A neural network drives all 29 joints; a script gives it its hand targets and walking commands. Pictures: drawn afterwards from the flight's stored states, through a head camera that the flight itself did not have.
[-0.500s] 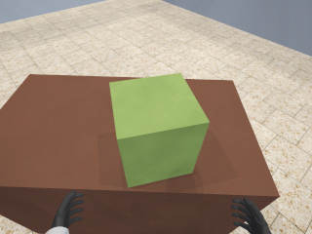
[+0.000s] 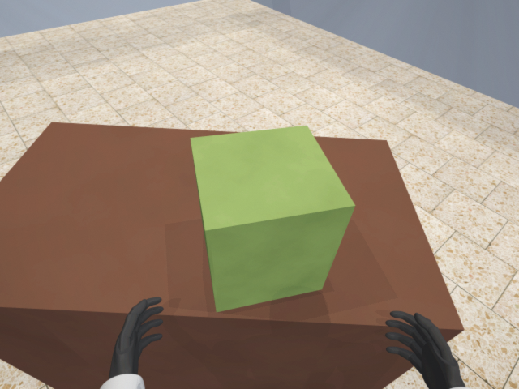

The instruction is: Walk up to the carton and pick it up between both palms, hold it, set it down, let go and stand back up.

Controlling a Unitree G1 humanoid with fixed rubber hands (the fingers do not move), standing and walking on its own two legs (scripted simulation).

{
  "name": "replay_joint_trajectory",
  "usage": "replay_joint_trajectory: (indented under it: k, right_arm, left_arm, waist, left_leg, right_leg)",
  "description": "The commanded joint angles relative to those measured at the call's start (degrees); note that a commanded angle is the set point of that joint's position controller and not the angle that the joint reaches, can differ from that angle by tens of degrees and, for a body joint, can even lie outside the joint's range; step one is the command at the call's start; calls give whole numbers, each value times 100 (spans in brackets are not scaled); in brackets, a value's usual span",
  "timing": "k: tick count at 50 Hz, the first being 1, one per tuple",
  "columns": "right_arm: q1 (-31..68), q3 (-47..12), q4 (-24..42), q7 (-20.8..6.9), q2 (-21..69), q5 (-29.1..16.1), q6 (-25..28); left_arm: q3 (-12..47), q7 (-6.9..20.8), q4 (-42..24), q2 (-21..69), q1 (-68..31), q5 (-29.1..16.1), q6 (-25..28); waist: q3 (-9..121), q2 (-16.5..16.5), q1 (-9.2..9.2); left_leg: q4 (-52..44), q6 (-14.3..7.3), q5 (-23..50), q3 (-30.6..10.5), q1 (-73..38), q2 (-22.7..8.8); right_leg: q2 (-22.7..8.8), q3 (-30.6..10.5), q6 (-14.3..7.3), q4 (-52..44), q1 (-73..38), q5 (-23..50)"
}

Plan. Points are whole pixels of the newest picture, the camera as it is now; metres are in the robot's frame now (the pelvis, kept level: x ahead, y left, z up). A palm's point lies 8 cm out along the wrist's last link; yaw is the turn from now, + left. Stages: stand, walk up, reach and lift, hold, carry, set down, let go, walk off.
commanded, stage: reach and lift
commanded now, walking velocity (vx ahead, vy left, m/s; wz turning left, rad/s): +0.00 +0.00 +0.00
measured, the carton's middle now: (261, 219) +0.40 +0.05 +0.03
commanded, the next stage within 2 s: none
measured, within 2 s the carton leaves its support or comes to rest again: neither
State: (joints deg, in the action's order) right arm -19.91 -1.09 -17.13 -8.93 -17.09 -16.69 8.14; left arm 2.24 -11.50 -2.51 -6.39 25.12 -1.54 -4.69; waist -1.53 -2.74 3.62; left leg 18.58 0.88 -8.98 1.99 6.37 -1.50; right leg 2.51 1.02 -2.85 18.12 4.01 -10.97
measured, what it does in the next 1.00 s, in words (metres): stands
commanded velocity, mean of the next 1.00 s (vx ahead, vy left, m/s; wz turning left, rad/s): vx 0.00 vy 0.00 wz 0.00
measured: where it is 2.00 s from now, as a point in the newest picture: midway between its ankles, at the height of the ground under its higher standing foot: outside the picture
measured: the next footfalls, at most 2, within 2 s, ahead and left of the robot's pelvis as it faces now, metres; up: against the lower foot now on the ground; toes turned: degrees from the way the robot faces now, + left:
none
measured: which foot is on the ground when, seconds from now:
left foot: down 0.00-1.00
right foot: down 0.00-1.00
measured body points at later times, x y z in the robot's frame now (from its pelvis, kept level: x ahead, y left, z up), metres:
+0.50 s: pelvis -0.01 -0.02 +0.00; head +0.01 +0.00 +0.45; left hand +0.21 +0.20 +0.03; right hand +0.24 -0.21 +0.03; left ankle +0.01 +0.13 -0.75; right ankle -0.01 -0.09 -0.75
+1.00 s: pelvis +0.00 -0.02 +0.00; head +0.03 -0.01 +0.45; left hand +0.26 +0.22 +0.08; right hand +0.31 -0.20 +0.07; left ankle +0.01 +0.13 -0.75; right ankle -0.01 -0.09 -0.75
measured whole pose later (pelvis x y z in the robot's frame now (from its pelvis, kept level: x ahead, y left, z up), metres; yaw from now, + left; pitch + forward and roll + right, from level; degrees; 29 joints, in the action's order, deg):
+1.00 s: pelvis +0.00 -0.02 +0.00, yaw -1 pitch +0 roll +1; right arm 2.5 -4.3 -0.2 2.5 -21.9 -23.1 -11.7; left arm -8.8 -8.0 -17.8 -6.7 3.0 -7.9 -29.9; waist -4.2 -1.0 4.7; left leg 15.6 2.3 -6.8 2.3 8.2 -2.4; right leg 3.8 -0.4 -4.1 18.5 8.0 -10.1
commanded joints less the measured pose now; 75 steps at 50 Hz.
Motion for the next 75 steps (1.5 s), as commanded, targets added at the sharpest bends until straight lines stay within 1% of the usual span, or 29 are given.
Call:
replay_joint_trajectory:
  k: [1,5,7,9,10,15,20,23,27,28,30,33,36,37,39,41,43,46,48,49,51,53,56,57,61,64,65,70,75]
  right_arm:
    - [381,438,1298,21,-1070,-183,296]
    - [501,311,1592,62,-1047,-267,302]
    - [558,332,1669,85,-1072,-306,270]
    - [591,269,1815,127,-1058,-368,274]
    - [600,294,1859,155,-1070,-381,255]
    - [1019,252,2039,332,-964,-381,-12]
    - [1403,214,2426,569,-883,-375,-354]
    - [1629,160,2510,712,-806,-392,-583]
    - [1743,120,2659,919,-837,-387,-869]
    - [1845,111,2685,950,-855,-412,-935]
    - [1896,94,2793,1033,-885,-415,-1033]
    - [2107,130,2977,1123,-964,-411,-1147]
    - [2449,153,3136,1184,-1034,-418,-1254]
    - [2567,153,3074,1189,-1062,-433,-1305]
    - [2842,135,3138,1190,-1048,-449,-1389]
    - [2959,144,3199,1179,-1163,-508,-1457]
    - [3244,155,3155,1178,-1232,-551,-1520]
    - [3611,144,2920,1133,-1306,-651,-1669]
    - [3876,159,2752,1116,-1358,-710,-1789]
    - [3945,116,2640,1115,-1337,-740,-1851]
    - [4383,167,2522,1086,-1444,-786,-1926]
    - [4639,173,2446,1073,-1444,-824,-2002]
    - [5146,258,2304,1060,-1565,-865,-2112]
    - [5340,257,2245,1045,-1560,-876,-2156]
    - [5884,349,1750,1053,-1600,-832,-2369]
    - [6334,343,1414,1029,-1616,-821,-2503]
    - [6445,342,1419,1044,-1610,-789,-2524]
    - [6953,323,1114,1062,-1704,-779,-2602]
    - [7443,157,950,1066,-1748,-854,-2607]
  left_arm:
    - [43,-112,-1369,-91,-381,1,236]
    - [74,-154,-1461,-39,-563,-29,237]
    - [118,-187,-1567,-17,-646,-40,204]
    - [100,-223,-1747,-35,-723,-51,202]
    - [121,-234,-1775,-20,-755,-65,176]
    - [-40,-245,-1811,-120,-1339,-107,-195]
    - [-299,-204,-2204,-246,-1689,-215,-641]
    - [-457,-122,-2390,-342,-1922,-271,-878]
    - [-674,65,-2470,-349,-1868,-330,-1233]
    - [-705,97,-2576,-360,-1949,-352,-1308]
    - [-831,193,-2627,-383,-1957,-374,-1440]
    - [-965,293,-2694,-412,-2044,-439,-1611]
    - [-1079,358,-2667,-432,-2282,-496,-1733]
    - [-1102,365,-2664,-459,-2375,-496,-1781]
    - [-1179,373,-2640,-508,-2621,-536,-1875]
    - [-1248,367,-2794,-541,-2666,-590,-1952]
    - [-1230,359,-2821,-583,-2913,-641,-2031]
    - [-1341,330,-2728,-615,-3179,-614,-2245]
    - [-1325,327,-2715,-574,-3389,-629,-2421]
    - [-1376,327,-2596,-590,-3449,-592,-2513]
    - [-1400,306,-2672,-667,-3841,-584,-2662]
    - [-1474,272,-2694,-713,-4056,-575,-2801]
    - [-1422,237,-2845,-800,-4491,-685,-2983]
    - [-1438,225,-2775,-821,-4649,-689,-3050]
    - [-1435,228,-2420,-863,-5083,-729,-3316]
    - [-1461,212,-2162,-914,-5515,-729,-3479]
    - [-1473,227,-2110,-908,-5589,-741,-3509]
    - [-1514,233,-1937,-999,-6013,-719,-3601]
    - [-1603,249,-1787,-1102,-6385,-662,-3610]
  waist:
    - [171,24,-7]
    - [173,-164,83]
    - [163,-125,78]
    - [205,-149,163]
    - [227,-189,150]
    - [310,0,172]
    - [657,64,166]
    - [846,211,141]
    - [979,128,79]
    - [1009,183,76]
    - [1119,96,10]
    - [1237,-13,-5]
    - [1267,-141,5]
    - [1274,-114,16]
    - [1331,-160,77]
    - [1482,-197,138]
    - [1616,-149,139]
    - [1695,-66,236]
    - [1726,34,211]
    - [1688,19,241]
    - [1835,132,233]
    - [1990,164,293]
    - [2290,245,232]
    - [2369,224,261]
    - [2386,192,186]
    - [2445,177,218]
    - [2487,86,224]
    - [2784,18,225]
    - [3112,-1,326]
  left_leg:
    - [-140,59,782,-170,-609,109]
    - [-150,-42,531,-145,-442,112]
    - [-165,-48,440,-150,-397,97]
    - [-177,-88,375,-124,-300,100]
    - [-180,-104,338,-126,-308,92]
    - [-254,-126,185,-90,-218,105]
    - [-243,-121,568,-45,-387,143]
    - [-208,-97,772,-56,-466,153]
    - [-152,-63,1281,-83,-752,161]
    - [-122,-39,1429,-102,-819,163]
    - [-67,-34,1624,-129,-903,172]
    - [-48,-13,1884,-138,-1014,180]
    - [-57,-13,1853,-180,-1029,173]
    - [-60,-15,1894,-150,-1009,180]
    - [-70,-49,1788,-133,-960,174]
    - [-53,-39,1940,-115,-1030,172]
    - [-30,-20,2015,-90,-1001,179]
    - [-51,6,1982,-89,-994,170]
    - [-29,25,1940,-85,-1024,175]
    - [-39,2,1863,-79,-964,171]
    - [-31,27,1765,-75,-880,170]
    - [-21,13,1673,-64,-843,174]
    - [5,26,1614,-62,-786,172]
    - [3,13,1546,-57,-735,166]
    - [-31,-13,1184,-47,-490,158]
    - [-89,-34,989,-36,-285,145]
    - [-77,-47,971,-35,-211,138]
    - [-16,-16,1294,-33,-130,148]
    - [36,14,1554,-59,-75,174]
  right_leg:
    - [-115,-300,-89,-538,955,125]
    - [-152,-340,-27,-481,1000,-101]
    - [-172,-362,-41,-470,1002,-168]
    - [-199,-403,-13,-433,977,-221]
    - [-209,-429,-12,-445,989,-247]
    - [-320,-584,52,-450,820,-315]
    - [-369,-652,132,-412,551,266]
    - [-442,-713,197,-370,379,645]
    - [-401,-668,222,-355,278,1289]
    - [-396,-651,218,-359,300,1367]
    - [-382,-646,241,-340,238,1661]
    - [-353,-611,282,-323,186,2020]
    - [-334,-605,321,-324,269,2042]
    - [-292,-584,282,-316,280,1928]
    - [-273,-592,286,-322,361,1700]
    - [-224,-562,259,-307,343,1699]
    - [-191,-548,228,-270,319,1711]
    - [-163,-528,194,-277,359,1531]
    - [-140,-500,174,-268,420,1486]
    - [-150,-527,172,-281,416,1429]
    - [-128,-490,154,-242,425,1313]
    - [-149,-524,165,-237,373,1240]
    - [-135,-509,166,-187,315,1208]
    - [-144,-522,178,-192,309,1122]
    - [-173,-543,221,-191,318,867]
    - [-178,-541,227,-181,311,605]
    - [-194,-575,262,-170,263,651]
    - [-158,-527,354,-48,80,1158]
    - [-104,-480,404,62,-112,1667]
